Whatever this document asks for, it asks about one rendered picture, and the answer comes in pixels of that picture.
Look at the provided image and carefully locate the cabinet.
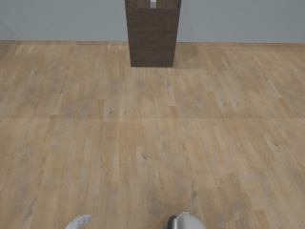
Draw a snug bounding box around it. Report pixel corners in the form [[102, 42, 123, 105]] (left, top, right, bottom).
[[125, 0, 182, 68]]

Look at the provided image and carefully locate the right robot thigh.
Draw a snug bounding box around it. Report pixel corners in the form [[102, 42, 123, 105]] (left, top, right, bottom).
[[173, 215, 206, 229]]

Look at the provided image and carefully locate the left robot hand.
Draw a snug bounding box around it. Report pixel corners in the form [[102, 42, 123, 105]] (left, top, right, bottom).
[[65, 215, 92, 229]]

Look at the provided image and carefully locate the right robot shin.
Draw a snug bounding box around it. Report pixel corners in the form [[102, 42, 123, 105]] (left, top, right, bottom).
[[177, 212, 190, 217]]

